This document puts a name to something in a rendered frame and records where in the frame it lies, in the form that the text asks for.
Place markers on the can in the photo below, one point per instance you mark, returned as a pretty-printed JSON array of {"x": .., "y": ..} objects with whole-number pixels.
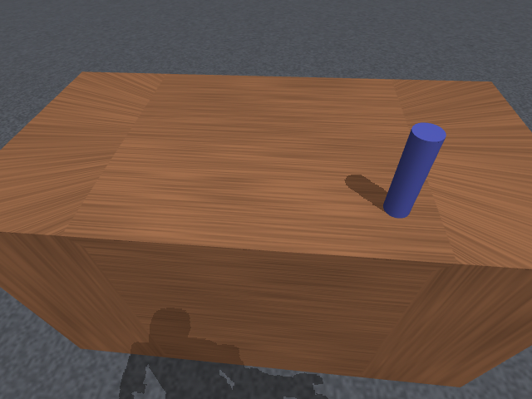
[{"x": 420, "y": 152}]

